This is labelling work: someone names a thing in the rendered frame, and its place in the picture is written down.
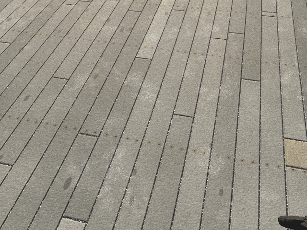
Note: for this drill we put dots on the right robot hand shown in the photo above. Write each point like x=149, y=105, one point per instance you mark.
x=293, y=222

